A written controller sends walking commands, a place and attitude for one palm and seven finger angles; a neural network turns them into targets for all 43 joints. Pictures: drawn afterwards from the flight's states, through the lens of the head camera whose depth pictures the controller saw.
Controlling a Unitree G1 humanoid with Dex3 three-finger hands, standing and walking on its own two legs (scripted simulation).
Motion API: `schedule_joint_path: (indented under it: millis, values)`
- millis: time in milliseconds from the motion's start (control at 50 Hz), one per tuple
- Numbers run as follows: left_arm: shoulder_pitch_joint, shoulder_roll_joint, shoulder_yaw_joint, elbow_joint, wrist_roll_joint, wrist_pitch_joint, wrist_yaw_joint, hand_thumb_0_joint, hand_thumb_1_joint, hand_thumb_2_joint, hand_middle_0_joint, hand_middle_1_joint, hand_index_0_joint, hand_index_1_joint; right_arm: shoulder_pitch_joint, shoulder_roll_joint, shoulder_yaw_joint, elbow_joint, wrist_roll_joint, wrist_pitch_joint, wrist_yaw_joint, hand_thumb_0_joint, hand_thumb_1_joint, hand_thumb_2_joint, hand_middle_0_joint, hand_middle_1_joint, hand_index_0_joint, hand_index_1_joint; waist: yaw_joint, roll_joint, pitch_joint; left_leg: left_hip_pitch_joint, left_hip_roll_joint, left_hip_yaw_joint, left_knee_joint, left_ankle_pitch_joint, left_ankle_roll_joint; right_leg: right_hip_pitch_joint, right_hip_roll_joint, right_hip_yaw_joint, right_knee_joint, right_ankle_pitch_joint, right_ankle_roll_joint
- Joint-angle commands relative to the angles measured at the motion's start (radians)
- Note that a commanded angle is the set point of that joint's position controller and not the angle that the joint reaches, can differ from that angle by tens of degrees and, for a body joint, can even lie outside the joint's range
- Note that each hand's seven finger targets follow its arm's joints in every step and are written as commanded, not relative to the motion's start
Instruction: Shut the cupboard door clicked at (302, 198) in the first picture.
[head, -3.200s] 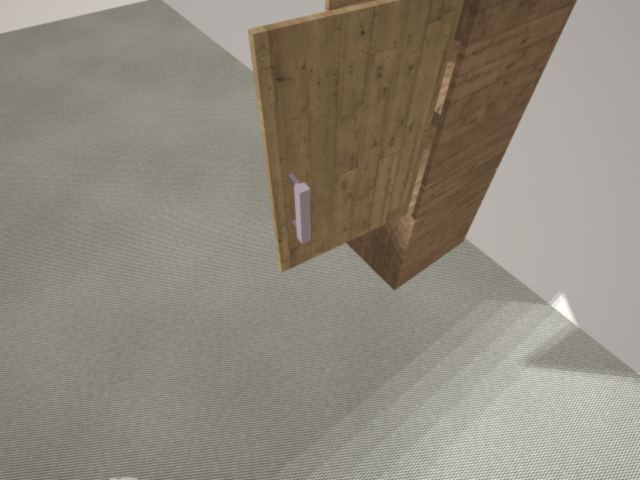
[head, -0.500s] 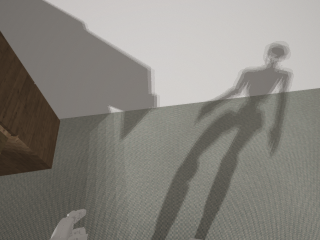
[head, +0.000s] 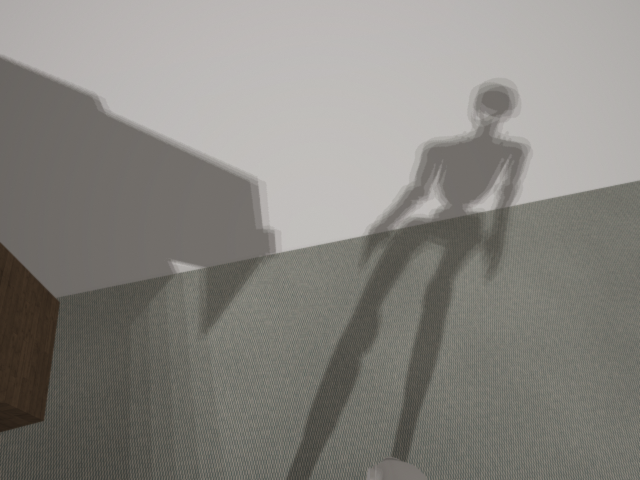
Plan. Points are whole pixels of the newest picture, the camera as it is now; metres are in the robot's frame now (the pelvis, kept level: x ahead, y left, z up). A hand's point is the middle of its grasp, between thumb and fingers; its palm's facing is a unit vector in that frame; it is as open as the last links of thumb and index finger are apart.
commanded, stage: walk to a spot facing it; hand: left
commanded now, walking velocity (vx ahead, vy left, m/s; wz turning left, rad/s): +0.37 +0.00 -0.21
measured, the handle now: out of the picture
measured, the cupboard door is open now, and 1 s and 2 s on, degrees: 83 83 83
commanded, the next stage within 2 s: turn to face it in 0.46 s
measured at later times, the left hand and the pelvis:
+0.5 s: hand (238, 429) +0.21 +0.14 -0.19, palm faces +0.06 -0.98 -0.16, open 7.3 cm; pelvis +0.21 -0.05 -0.01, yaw +1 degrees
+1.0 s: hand (258, 319) +0.39 +0.13 -0.17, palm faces +0.28 -0.93 -0.23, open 7.4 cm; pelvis +0.34 -0.08 -0.01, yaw +16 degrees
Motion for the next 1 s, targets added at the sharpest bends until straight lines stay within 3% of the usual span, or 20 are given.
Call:
schedule_joint_path:
  millis: [0,60,100,120,140,180,260,460,480,500,520,560,600,680,780,800,840,880,920,980]
  values:
    - [-0.098,0.005,-0.010,-0.094,-0.004,-0.030,-0.011,0.000,0.900,0.900,-0.200,-0.300,-0.200,-0.300,0.115,-0.179,-0.046,0.005,0.004,0.000,0.000,0.000,-0.900,-0.900,0.200,0.300,0.200,0.300,-0.056,0.169,-0.041,0.065,0.213,-0.084,-0.215,0.008,0.113,0.045,0.004,-0.057,-0.266,0.046,0.009]
    - [-0.058,0.026,-0.001,-0.069,-0.002,-0.034,-0.010,0.000,0.900,0.900,-0.200,-0.300,-0.200,-0.300,0.101,-0.193,-0.047,0.019,0.004,0.014,0.004,0.000,-0.900,-0.900,0.200,0.300,0.200,0.300,-0.021,0.112,-0.040,-0.009,0.210,-0.063,-0.140,-0.076,0.094,0.239,0.041,-0.096,-0.393,0.090,0.005]
    - [0.102,0.093,0.019,-0.014,0.001,-0.044,0.001,0.000,0.900,0.900,-0.200,-0.300,-0.200,-0.300,0.075,-0.155,-0.036,0.021,0.014,0.016,0.010,0.000,-0.900,-0.900,0.200,0.300,0.200,0.300,0.061,0.029,-0.077,-0.144,0.117,0.022,0.091,-0.064,0.038,0.498,0.030,-0.036,-0.485,0.047,-0.029]
    - [0.244,0.194,0.044,0.028,0.006,-0.057,0.014,0.000,0.900,0.900,-0.200,-0.300,-0.200,-0.300,0.057,-0.102,-0.022,0.001,0.027,0.014,0.017,0.000,-0.900,-0.900,0.200,0.300,0.200,0.300,0.128,-0.222,-0.135,-0.361,0.018,0.105,0.389,-0.171,-0.005,0.697,-0.185,0.272,-0.603,-0.136,-0.118]
    - [0.325,0.273,0.060,0.048,-0.010,-0.057,0.028,0.000,0.900,0.900,-0.200,-0.300,-0.200,-0.300,-0.001,-0.095,-0.017,-0.041,0.032,0.015,0.019,0.000,-0.900,-0.900,0.200,0.300,0.200,0.300,0.159,-0.351,-0.157,-0.497,-0.031,0.021,0.648,-0.445,-0.008,0.724,-0.374,0.578,-0.789,-0.229,-0.219]
    - [0.204,0.204,0.046,0.028,-0.018,-0.052,0.044,0.000,0.900,0.900,-0.200,-0.300,-0.200,-0.300,-0.043,-0.116,-0.037,-0.031,0.026,0.014,0.020,0.000,-0.900,-0.900,0.200,0.300,0.200,0.300,0.090,-0.151,-0.039,-0.540,0.057,-0.114,0.771,-0.274,0.003,0.564,-0.343,0.475,-0.808,-0.246,-0.224]
    - [0.066,0.083,0.010,-0.002,-0.013,-0.073,0.048,0.000,0.900,0.900,-0.200,-0.300,-0.200,-0.300,0.012,-0.065,-0.030,0.031,0.012,0.043,0.022,0.000,-0.900,-0.900,0.200,0.300,0.200,0.300,-0.017,-0.118,-0.008,-0.346,0.082,-0.108,0.604,-0.102,-0.032,0.314,-0.233,0.156,-0.826,0.055,-0.156]
    - [0.115,0.114,0.010,0.062,-0.017,-0.085,0.043,0.000,0.900,0.900,-0.200,-0.300,-0.200,-0.300,-0.042,-0.063,-0.029,0.004,0.013,0.016,0.034,0.000,-0.900,-0.900,0.200,0.300,0.200,0.300,-0.033,-0.056,-0.036,-0.132,-0.025,-0.006,0.105,0.060,0.000,0.428,-0.186,-0.009,-0.650,0.318,-0.101]
    - [0.116,0.095,0.006,0.061,-0.016,-0.082,0.045,0.000,0.900,0.900,-0.200,-0.300,-0.200,-0.300,0.042,-0.097,-0.037,0.031,0.009,0.009,0.030,0.000,-0.900,-0.900,0.200,0.300,0.200,0.300,-0.067,0.023,-0.072,0.023,-0.028,-0.036,0.058,0.097,0.023,0.366,-0.144,-0.051,-0.481,0.398,-0.072]
    - [0.129,0.065,-0.001,0.043,-0.019,-0.078,0.043,0.000,0.900,0.900,-0.200,-0.300,-0.200,-0.300,0.169,-0.175,-0.054,0.060,0.001,0.002,0.019,0.000,-0.900,-0.900,0.200,0.300,0.200,0.300,-0.115,0.172,-0.156,0.230,0.115,-0.232,0.031,0.170,0.103,0.193,-0.064,-0.114,-0.242,0.278,-0.017]
    - [0.131,0.024,-0.018,0.013,-0.029,-0.080,0.038,0.000,0.900,0.900,-0.200,-0.300,-0.200,-0.300,0.267,-0.258,-0.070,0.081,0.000,0.005,0.004,0.000,-0.900,-0.900,0.200,0.300,0.200,0.300,-0.135,0.343,-0.221,0.394,0.335,-0.536,-0.054,0.286,0.231,-0.024,0.057,-0.136,0.053,-0.223,0.022]
    - [0.017,0.043,-0.016,-0.033,-0.014,-0.076,0.046,0.000,0.900,0.900,-0.200,-0.300,-0.200,-0.300,0.213,-0.243,-0.063,0.061,0.009,0.021,-0.009,0.000,-0.900,-0.900,0.200,0.300,0.200,0.300,-0.117,0.168,-0.132,0.255,0.357,-0.535,-0.086,0.339,0.278,-0.127,0.008,0.012,0.248,-0.262,0.012]
    - [-0.013,0.036,-0.015,-0.022,-0.011,-0.057,0.045,0.000,0.900,0.900,-0.200,-0.300,-0.200,-0.300,0.078,-0.164,-0.037,0.029,0.013,0.015,-0.018,0.000,-0.900,-0.900,0.200,0.300,0.200,0.300,-0.059,0.193,-0.033,0.034,0.279,-0.423,-0.119,0.396,0.214,-0.076,-0.048,0.045,0.192,-0.169,0.038]
    - [0.047,0.019,-0.012,-0.023,-0.016,-0.018,0.038,0.000,0.900,0.900,-0.200,-0.300,-0.200,-0.300,-0.037,-0.194,-0.038,-0.011,0.015,0.024,-0.020,0.000,-0.900,-0.900,0.200,0.300,0.200,0.300,-0.004,0.175,-0.096,-0.085,0.167,-0.272,-0.089,0.377,0.160,0.143,0.002,-0.009,-0.090,-0.113,0.063]
    - [0.109,0.053,0.011,-0.037,-0.014,-0.010,0.046,0.000,0.900,0.900,-0.200,-0.300,-0.200,-0.300,-0.136,-0.218,-0.062,-0.060,0.021,0.070,-0.010,0.000,-0.900,-0.900,0.200,0.300,0.200,0.300,0.040,0.129,-0.103,-0.271,0.093,-0.313,-0.018,-0.017,0.110,0.388,0.052,-0.051,-0.395,0.060,0.072]
    - [0.128,0.093,0.020,-0.043,-0.011,-0.015,0.052,0.000,0.900,0.900,-0.200,-0.300,-0.200,-0.300,-0.147,-0.190,-0.060,-0.073,0.024,0.076,-0.005,0.000,-0.900,-0.900,0.200,0.300,0.200,0.300,0.057,0.037,-0.095,-0.346,0.028,-0.277,0.065,-0.104,0.067,0.464,-0.008,0.016,-0.527,0.036,0.063]
    - [0.146,0.241,0.046,-0.073,-0.002,-0.020,0.065,0.000,0.900,0.900,-0.200,-0.300,-0.200,-0.300,-0.157,-0.130,-0.058,-0.113,0.026,0.085,0.006,0.000,-0.900,-0.900,0.200,0.300,0.200,0.300,0.088,-0.336,-0.100,-0.439,-0.103,-0.120,0.578,-0.419,-0.022,0.419,-0.445,0.438,-0.783,0.029,-0.125]
    - [0.029,0.180,0.036,-0.116,-0.004,-0.017,0.072,0.000,0.900,0.900,-0.200,-0.300,-0.200,-0.300,-0.102,-0.126,-0.066,-0.096,0.026,0.101,0.017,0.000,-0.900,-0.900,0.200,0.300,0.200,0.300,0.015,-0.176,-0.073,-0.385,-0.047,-0.151,0.758,-0.311,-0.018,0.292,-0.387,0.283,-0.771,-0.058,-0.139]
    - [-0.037,0.132,0.020,-0.133,-0.008,-0.016,0.074,0.000,0.900,0.900,-0.200,-0.300,-0.200,-0.300,-0.109,-0.120,-0.061,-0.070,0.019,0.112,0.024,0.000,-0.900,-0.900,0.200,0.300,0.200,0.300,-0.017,-0.198,-0.040,-0.384,-0.006,-0.135,0.769,-0.244,-0.042,0.279,-0.305,0.113,-0.722,0.121,-0.101]
    - [0.009,0.135,0.021,-0.119,-0.003,-0.024,0.073,0.000,0.900,0.900,-0.200,-0.300,-0.200,-0.300,-0.147,-0.083,-0.045,-0.092,0.026,0.109,0.033,0.000,-0.900,-0.900,0.200,0.300,0.200,0.300,0.007,-0.160,-0.054,-0.332,-0.021,-0.073,0.534,-0.249,-0.060,0.380,-0.281,-0.011,-0.638,0.471,-0.093]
